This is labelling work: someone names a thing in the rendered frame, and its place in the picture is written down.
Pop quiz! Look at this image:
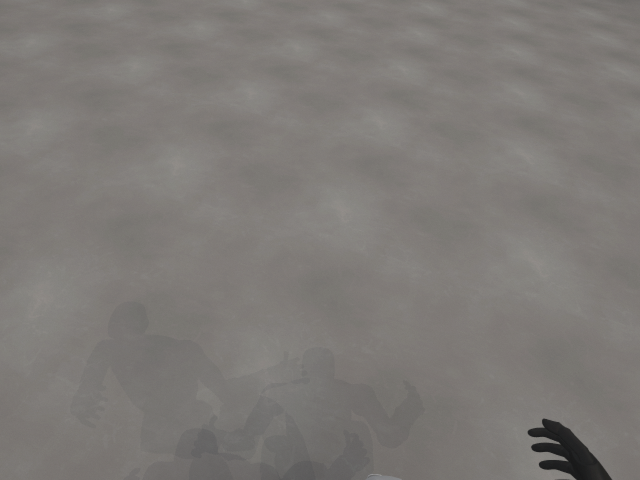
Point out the robot right hand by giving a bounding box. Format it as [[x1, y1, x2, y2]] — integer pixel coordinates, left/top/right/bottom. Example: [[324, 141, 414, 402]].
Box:
[[528, 419, 612, 480]]

